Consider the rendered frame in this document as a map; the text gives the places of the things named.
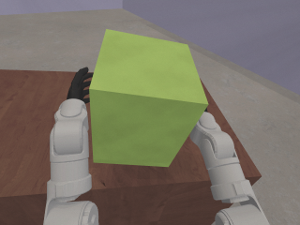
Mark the pedestal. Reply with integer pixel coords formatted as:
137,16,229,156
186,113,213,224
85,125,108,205
0,69,262,225

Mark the carton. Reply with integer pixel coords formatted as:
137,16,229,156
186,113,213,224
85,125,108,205
89,29,209,167

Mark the robot left hand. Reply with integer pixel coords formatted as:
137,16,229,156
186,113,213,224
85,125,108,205
67,67,94,104

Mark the right robot upper arm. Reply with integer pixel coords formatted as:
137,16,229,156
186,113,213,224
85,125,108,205
215,204,268,225

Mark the left robot upper arm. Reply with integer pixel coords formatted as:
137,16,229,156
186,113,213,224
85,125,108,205
44,201,99,225

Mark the right robot forearm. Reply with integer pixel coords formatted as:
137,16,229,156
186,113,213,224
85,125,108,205
189,112,270,225

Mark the left robot forearm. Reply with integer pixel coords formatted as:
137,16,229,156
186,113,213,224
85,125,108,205
43,98,92,225

